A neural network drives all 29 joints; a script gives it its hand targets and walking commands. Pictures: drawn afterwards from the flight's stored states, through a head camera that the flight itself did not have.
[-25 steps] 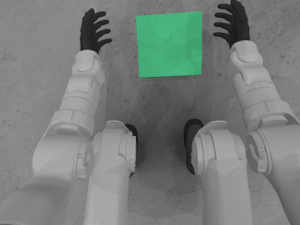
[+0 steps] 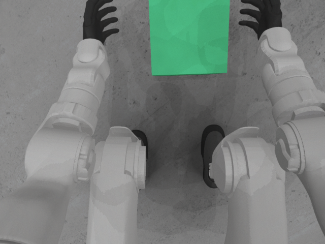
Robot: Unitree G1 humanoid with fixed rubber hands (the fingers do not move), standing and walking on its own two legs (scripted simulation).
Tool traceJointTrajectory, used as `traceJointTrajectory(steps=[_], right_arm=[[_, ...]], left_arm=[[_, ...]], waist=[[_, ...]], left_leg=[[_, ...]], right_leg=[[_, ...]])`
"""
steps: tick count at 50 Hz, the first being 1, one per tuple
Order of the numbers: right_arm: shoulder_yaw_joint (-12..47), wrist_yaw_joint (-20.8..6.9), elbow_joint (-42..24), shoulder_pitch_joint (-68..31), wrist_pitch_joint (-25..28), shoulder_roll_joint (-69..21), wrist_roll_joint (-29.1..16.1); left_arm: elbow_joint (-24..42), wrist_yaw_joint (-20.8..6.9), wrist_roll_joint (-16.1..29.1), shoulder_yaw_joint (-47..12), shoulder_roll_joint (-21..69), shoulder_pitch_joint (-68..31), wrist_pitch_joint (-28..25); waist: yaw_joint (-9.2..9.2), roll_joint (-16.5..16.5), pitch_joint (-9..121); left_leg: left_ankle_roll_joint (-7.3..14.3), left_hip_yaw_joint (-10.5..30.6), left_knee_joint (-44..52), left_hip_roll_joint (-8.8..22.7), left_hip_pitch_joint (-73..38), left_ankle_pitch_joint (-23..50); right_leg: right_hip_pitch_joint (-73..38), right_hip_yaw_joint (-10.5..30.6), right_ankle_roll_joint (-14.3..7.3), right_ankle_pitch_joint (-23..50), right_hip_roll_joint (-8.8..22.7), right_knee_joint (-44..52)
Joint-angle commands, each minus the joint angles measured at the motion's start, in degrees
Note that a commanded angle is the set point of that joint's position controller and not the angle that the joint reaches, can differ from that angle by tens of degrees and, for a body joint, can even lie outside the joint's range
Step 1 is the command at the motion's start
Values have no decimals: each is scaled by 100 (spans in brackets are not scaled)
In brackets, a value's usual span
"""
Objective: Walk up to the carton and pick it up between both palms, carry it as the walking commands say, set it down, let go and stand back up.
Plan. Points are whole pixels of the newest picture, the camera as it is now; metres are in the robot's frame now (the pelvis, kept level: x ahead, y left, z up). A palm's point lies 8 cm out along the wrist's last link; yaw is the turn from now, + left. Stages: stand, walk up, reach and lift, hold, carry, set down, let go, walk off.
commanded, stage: reach and lift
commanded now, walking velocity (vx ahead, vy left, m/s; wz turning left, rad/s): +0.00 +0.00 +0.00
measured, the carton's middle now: (185, 44) +0.49 -0.03 -0.28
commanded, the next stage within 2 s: none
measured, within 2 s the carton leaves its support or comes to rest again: leaves its support in 1.02 s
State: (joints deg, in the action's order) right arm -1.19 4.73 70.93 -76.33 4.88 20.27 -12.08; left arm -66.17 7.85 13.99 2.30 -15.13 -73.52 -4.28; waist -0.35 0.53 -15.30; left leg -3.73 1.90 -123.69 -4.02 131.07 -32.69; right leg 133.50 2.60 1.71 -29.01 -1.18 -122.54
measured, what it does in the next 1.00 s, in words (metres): stands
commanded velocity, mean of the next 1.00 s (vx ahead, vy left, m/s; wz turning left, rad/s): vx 0.00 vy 0.00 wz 0.00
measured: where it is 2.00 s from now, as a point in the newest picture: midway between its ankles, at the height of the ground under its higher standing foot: (173, 168)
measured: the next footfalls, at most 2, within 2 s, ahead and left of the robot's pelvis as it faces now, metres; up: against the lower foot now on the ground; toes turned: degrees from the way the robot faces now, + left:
none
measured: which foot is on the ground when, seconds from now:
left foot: down 0.00-1.00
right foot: down 0.00-1.00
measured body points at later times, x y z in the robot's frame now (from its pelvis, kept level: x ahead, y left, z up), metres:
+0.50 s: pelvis +0.00 +0.00 +0.01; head +0.37 -0.02 +0.26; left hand +0.52 +0.11 -0.19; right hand +0.52 -0.16 -0.20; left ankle +0.11 +0.13 -0.34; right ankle +0.12 -0.13 -0.34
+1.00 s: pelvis +0.01 +0.00 -0.01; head +0.36 -0.01 +0.27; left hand +0.53 +0.11 -0.19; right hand +0.53 -0.14 -0.20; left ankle +0.11 +0.13 -0.34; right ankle +0.12 -0.13 -0.34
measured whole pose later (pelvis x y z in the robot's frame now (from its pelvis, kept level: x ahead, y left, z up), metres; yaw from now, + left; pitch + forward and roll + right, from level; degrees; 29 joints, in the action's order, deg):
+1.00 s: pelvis +0.01 +0.00 -0.01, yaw +0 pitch +38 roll +1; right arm -9.9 5.5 72.0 -80.0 -2.4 13.0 -1.0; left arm -64.9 6.5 -1.8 16.9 -6.2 -76.8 2.9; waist -0.8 1.3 -14.4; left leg -4.6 2.9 -127.6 -6.2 129.9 -35.3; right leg 132.2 3.0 2.6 -31.6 -2.6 -126.4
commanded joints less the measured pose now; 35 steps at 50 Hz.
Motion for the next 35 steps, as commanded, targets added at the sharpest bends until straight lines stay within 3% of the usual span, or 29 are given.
traceJointTrajectory(steps=[1, 20, 28, 35], right_arm=[[3, 5, -427, -1044, 103, 134, -37], [-13, 111, -159, -1443, 158, -355, 194], [80, 46, -168, -1803, 130, -1050, 325], [355, -517, -353, -2687, -43, -3456, 589]], left_arm=[[395, 10, 6, 21, 50, -907, -99], [108, 42, -425, 204, 536, -1285, -148], [-59, 10, -919, 554, 1098, -1412, -142], [92, -578, -1227, 296, 3543, -2341, 36]], waist=[[96, -57, 5641], [114, -87, 5568], [-142, -173, 5528], [-129, -119, 5321]], left_leg=[[2, -309, 1008, 101, -2494, 1502], [5, -357, 1088, -91, -2415, 1383], [18, -386, 1080, -229, -2498, 1508], [138, -441, 868, -437, -2291, 1464]], right_leg=[[-3157, -172, -21, 1439, -2, 855], [-3176, -131, 11, 1375, -177, 1002], [-3064, -144, 69, 1414, -319, 1004], [-2863, -257, -2, 1295, -529, 820]])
